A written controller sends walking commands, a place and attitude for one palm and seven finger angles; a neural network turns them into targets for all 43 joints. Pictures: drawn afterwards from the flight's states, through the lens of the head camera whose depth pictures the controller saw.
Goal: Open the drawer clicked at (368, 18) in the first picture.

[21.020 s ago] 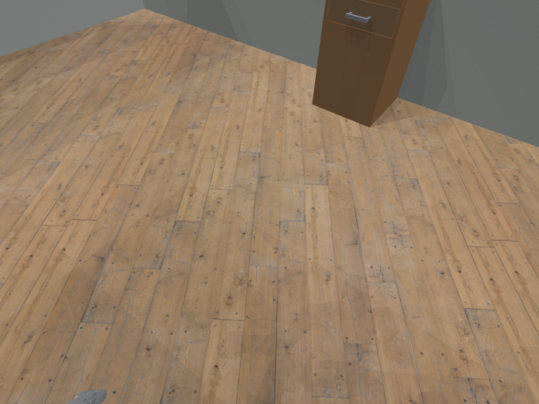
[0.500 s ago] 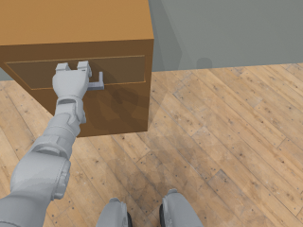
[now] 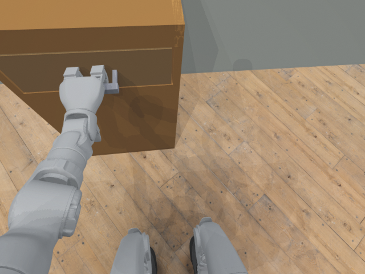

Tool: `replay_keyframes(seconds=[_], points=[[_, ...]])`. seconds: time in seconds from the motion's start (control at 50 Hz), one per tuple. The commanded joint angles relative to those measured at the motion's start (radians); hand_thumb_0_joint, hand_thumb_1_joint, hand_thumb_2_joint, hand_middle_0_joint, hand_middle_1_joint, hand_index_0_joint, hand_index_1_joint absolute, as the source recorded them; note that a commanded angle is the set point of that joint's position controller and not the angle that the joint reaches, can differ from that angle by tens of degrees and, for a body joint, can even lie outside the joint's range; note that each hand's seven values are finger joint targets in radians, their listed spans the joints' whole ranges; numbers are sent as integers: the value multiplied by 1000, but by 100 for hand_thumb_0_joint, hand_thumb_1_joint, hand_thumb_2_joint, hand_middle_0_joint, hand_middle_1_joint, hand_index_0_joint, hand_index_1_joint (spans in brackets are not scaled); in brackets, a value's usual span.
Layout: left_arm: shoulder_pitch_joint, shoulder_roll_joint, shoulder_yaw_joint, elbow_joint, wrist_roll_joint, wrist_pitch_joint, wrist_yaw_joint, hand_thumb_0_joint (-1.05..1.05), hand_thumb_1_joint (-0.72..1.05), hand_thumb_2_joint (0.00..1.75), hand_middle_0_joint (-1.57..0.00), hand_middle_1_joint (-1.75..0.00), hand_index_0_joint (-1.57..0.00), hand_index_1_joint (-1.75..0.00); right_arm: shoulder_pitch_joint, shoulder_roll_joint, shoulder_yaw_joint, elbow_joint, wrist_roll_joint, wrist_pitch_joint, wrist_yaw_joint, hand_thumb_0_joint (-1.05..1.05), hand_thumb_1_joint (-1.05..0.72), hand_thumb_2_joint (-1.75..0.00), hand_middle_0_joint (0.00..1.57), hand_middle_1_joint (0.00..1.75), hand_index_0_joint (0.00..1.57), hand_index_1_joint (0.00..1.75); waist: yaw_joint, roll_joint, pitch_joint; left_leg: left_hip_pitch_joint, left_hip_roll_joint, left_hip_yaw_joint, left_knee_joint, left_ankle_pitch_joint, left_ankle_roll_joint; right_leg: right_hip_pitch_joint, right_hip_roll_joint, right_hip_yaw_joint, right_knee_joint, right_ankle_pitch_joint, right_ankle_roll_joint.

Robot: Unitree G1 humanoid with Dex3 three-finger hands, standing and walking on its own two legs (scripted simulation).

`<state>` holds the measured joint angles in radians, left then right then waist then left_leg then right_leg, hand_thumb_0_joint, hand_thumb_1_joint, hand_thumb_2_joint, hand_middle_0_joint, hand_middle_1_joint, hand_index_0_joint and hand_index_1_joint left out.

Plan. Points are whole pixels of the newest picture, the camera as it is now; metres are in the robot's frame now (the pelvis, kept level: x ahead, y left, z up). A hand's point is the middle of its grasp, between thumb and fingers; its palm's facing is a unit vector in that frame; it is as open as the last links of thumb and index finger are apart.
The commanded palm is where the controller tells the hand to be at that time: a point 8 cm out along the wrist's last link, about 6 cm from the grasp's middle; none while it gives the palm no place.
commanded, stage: lower the fingers behind the handle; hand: left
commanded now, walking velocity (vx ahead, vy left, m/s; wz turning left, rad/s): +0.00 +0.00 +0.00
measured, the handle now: (92, 82) +0.56 +0.16 -0.03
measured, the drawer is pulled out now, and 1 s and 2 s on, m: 0.00 0.00 0.03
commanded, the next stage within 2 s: close the thumb around the handle in 0.52 s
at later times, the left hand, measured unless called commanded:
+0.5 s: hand (92, 108) +0.51 +0.17 -0.05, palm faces -0.06 -0.02 -1.00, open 13.8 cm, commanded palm +0.49 +0.16 +0.00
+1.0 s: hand (91, 107) +0.51 +0.17 -0.05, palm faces -0.05 -0.03 -1.00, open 9.8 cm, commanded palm +0.49 +0.16 +0.00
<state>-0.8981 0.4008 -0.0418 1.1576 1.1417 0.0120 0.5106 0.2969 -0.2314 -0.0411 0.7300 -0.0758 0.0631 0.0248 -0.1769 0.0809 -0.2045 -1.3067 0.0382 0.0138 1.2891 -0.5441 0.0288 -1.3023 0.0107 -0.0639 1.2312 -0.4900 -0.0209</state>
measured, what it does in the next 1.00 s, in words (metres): stands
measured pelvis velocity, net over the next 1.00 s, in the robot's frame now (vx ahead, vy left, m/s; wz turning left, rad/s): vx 0.00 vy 0.00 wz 0.00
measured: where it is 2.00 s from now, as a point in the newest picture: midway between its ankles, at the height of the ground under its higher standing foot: outside the picture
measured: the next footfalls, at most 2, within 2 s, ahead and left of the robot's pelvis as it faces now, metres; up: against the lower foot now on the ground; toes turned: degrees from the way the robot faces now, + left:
none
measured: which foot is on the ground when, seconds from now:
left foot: down 0.00-1.00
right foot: down 0.00-1.00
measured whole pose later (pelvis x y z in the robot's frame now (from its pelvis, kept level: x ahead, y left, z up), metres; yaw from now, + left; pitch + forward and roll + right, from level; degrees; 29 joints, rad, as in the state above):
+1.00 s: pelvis +0.00 +0.00 -0.01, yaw +0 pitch +32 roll -3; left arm -0.89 0.41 -0.04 1.14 1.13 0.02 0.51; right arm 0.28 -0.23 -0.04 0.73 -0.07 0.06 0.02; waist -0.17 0.08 -0.20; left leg -1.33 0.04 0.01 1.32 -0.56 0.02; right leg -1.33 0.02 -0.06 1.26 -0.50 -0.03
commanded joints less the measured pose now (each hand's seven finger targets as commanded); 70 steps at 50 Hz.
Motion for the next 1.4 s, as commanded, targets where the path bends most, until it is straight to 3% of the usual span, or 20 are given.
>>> replay_keyframes(seconds=[0.0,0.1,0.18,0.24,0.34,0.38,0.42,0.48,0.6,0.66,0.7,0.72,0.74,0.84,0.98,1.02,1.1,1.16,1.28,1.38], points=[[-425,190,34,-171,5,3,53,0,-50,30,-30,-120,-30,-120,176,-178,-53,-28,3,-16,-8,0,-90,-90,20,30,20,30,-33,60,-545,393,-36,-55,-113,369,18,270,38,18,-130,289,-17],[-400,204,44,-157,10,4,53,0,-50,30,-30,-120,-30,-120,172,-177,-49,-29,1,-19,-8,0,-90,-90,20,30,20,30,-26,49,-545,357,-37,-50,-93,368,19,272,38,21,-110,304,-18],[-394,206,54,-228,8,-6,54,0,-50,30,-30,-120,-30,-120,171,-172,-55,-41,2,-18,-6,0,-90,-90,20,30,20,30,-10,84,-616,400,-37,-52,-89,416,14,300,37,23,-99,347,-18],[-377,176,36,-210,3,7,59,0,-50,30,-30,-120,-30,-120,167,-169,-57,-37,5,-15,-3,0,-90,-90,20,30,20,30,-21,52,-576,389,-36,-48,-92,399,16,302,38,22,-112,342,-15],[-394,200,39,-207,-2,14,52,0,-50,30,-30,-120,-30,-120,160,-170,-51,-35,9,-16,-11,0,-90,-90,20,30,20,30,-23,32,-560,344,-43,-36,-99,342,22,330,35,31,-127,319,-13],[-412,155,1,-182,-1,16,47,0,-50,30,-30,-120,-30,-120,163,-166,-52,-32,10,-20,-13,0,-90,-90,20,30,20,30,-41,37,-530,339,-43,-38,-99,327,23,302,35,29,-130,298,-13],[-427,198,23,-159,-6,18,43,0,-50,30,-30,-120,-30,-120,163,-173,-46,-28,10,-24,-17,0,-90,-90,20,30,20,30,-46,16,-500,302,-43,-32,-99,291,27,307,35,34,-138,272,-10],[-402,222,42,-180,-7,1,27,0,-50,30,-30,-120,-30,-120,166,-172,-45,-37,9,-27,-19,0,-90,-90,20,30,20,30,-25,42,-555,317,-46,-32,-94,316,25,331,35,36,-125,301,-14],[-390,195,30,-191,1,-14,28,0,-50,30,-30,-120,-30,-120,169,-169,-50,-42,10,-27,-16,0,-90,-90,20,30,20,30,-25,49,-556,331,-43,-33,-81,351,23,307,36,34,-114,325,-15],[-413,170,16,-204,-3,-13,33,0,-33,37,-31,-122,-31,-122,171,-165,-54,-37,8,-27,-13,0,-90,-90,20,30,20,30,-35,56,-556,350,-41,-37,-82,366,22,297,37,31,-113,333,-14],[-394,244,71,-228,-1,-18,40,0,-22,42,-32,-123,-32,-123,173,-176,-52,-38,7,-22,-13,0,-90,-90,20,30,20,30,-11,59,-602,358,-41,-38,-80,384,21,325,36,32,-104,351,-15],[-386,200,42,-212,-3,-12,41,0,-16,44,-32,-124,-32,-124,170,-170,-53,-41,7,-21,-12,0,-90,-90,20,30,20,30,-24,49,-583,351,-42,-37,-81,382,23,323,38,32,-110,355,-14],[-386,212,50,-207,-1,-10,44,0,-11,47,-33,-124,-33,-124,172,-171,-52,-34,8,-20,-12,0,-90,-90,20,30,20,30,-22,26,-565,328,-41,-33,-80,368,24,331,37,33,-112,349,-12],[-391,212,48,-202,-3,4,51,0,17,59,-35,-127,-35,-127,170,-174,-51,-33,9,-20,-10,0,-90,-90,20,30,20,30,-18,50,-566,350,-41,-39,-92,363,20,316,37,26,-114,325,-15],[-409,182,17,-187,-7,2,35,0,56,76,-38,-131,-38,-131,171,-172,-49,-32,12,-20,-12,0,-90,-90,20,30,20,30,-38,38,-529,342,-39,-41,-96,336,23,293,38,27,-125,298,-12],[-391,202,32,-165,-5,3,34,0,68,80,-38,-133,-38,-133,170,-176,-48,-30,12,-21,-14,0,-90,-90,20,30,20,30,-33,29,-517,335,-40,-42,-97,326,23,285,39,26,-126,283,-14],[-386,201,38,-177,-9,-9,31,0,90,90,-40,-135,-40,-135,174,-175,-49,-35,10,-22,-12,0,-90,-90,20,30,20,30,-28,43,-541,343,-39,-42,-91,347,22,287,39,25,-115,302,-15],[-398,205,38,-173,-5,-9,34,0,90,90,-40,-135,-40,-135,171,-173,-47,-35,9,-22,-12,0,-90,-90,20,30,20,30,-32,36,-534,332,-39,-42,-87,348,23,287,40,27,-111,306,-15],[-343,227,63,-189,-6,-7,36,0,90,90,-40,-135,-40,-135,172,-179,-48,-40,11,-14,-9,0,-90,-90,20,30,20,30,-6,53,-558,359,-38,-46,-90,388,16,297,39,22,-101,334,-16],[-390,206,43,-191,-5,2,44,0,90,90,-40,-135,-40,-135,172,-180,-52,-36,11,-14,-10,0,-90,-90,20,30,20,30,-25,56,-554,381,-33,-55,-94,375,15,264,39,17,-107,303,-14]])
